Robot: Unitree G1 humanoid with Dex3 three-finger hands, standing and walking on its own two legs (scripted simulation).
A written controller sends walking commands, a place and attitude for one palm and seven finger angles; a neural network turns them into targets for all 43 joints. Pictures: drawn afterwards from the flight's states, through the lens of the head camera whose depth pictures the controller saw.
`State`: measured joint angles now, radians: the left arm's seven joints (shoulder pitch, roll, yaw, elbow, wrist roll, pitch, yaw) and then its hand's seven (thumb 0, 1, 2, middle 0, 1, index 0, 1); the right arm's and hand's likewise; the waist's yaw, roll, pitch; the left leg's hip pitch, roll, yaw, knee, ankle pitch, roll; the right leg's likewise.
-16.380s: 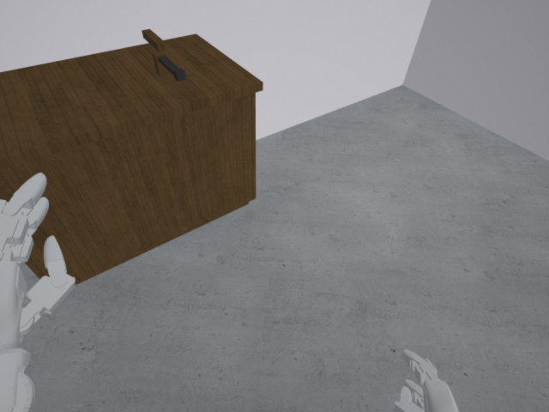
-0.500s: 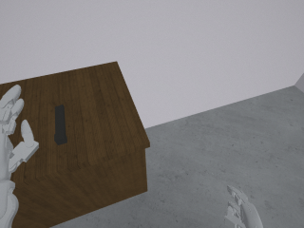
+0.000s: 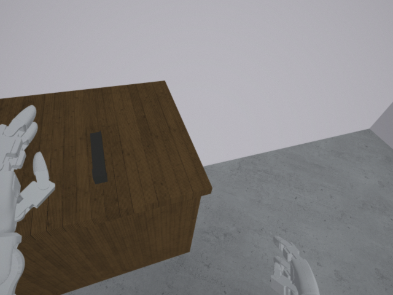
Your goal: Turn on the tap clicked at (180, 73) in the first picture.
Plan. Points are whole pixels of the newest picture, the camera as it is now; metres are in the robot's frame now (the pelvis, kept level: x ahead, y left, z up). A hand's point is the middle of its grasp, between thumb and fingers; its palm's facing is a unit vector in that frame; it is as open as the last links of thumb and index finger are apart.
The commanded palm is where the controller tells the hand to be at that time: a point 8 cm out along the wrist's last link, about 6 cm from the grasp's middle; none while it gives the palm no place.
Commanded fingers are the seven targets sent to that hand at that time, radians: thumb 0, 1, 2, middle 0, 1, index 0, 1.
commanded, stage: come to a stop and stand still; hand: left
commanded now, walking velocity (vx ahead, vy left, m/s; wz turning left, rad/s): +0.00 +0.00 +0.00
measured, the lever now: (99, 175) +0.35 +0.26 -0.01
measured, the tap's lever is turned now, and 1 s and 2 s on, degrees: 0 0 0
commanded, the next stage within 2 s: look again from close up in 0.08 s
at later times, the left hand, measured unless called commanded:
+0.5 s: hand (63, 195) +0.21 +0.23 +0.16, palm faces +0.41 -0.85 -0.34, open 7.4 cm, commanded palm +0.15 +0.26 +0.18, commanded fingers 0.00 0.90 0.90 -0.20 -0.30 -0.20 -0.30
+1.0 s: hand (60, 169) +0.23 +0.23 +0.19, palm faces +0.39 -0.84 -0.37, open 7.4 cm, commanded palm +0.16 +0.27 +0.18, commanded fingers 0.00 0.90 0.90 -0.20 -0.30 -0.20 -0.30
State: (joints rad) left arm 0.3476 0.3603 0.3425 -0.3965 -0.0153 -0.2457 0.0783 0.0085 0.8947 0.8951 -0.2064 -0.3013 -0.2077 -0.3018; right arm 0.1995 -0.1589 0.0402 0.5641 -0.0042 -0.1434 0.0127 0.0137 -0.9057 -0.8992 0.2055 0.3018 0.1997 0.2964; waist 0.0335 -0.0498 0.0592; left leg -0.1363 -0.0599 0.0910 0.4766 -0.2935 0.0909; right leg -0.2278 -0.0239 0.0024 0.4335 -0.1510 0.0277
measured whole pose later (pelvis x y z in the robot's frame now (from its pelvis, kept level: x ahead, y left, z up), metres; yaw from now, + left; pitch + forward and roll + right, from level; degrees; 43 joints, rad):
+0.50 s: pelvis +0.00 -0.02 +0.00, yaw +1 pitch -3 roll -1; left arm 0.39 0.34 0.34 -0.43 -0.02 -0.23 0.10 0.01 0.89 0.89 -0.21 -0.30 -0.21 -0.30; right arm 0.21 -0.20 0.01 0.58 0.00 -0.11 -0.02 0.01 -0.91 -0.90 0.20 0.30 0.20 0.30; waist 0.03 -0.03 0.08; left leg -0.14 -0.03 0.06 0.47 -0.28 0.07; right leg -0.21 0.00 -0.03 0.40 -0.13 0.01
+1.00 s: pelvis +0.00 -0.01 +0.00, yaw +0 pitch -2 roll -1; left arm 0.32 0.37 0.39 -0.40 -0.05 -0.28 0.08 0.01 0.90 0.90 -0.20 -0.30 -0.20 -0.30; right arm 0.22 -0.20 0.01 0.57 0.02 -0.15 0.03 0.01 -0.91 -0.90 0.20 0.30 0.20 0.30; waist 0.01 0.01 0.06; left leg -0.18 -0.05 0.09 0.51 -0.31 0.08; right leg -0.27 -0.02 0.00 0.48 -0.17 0.02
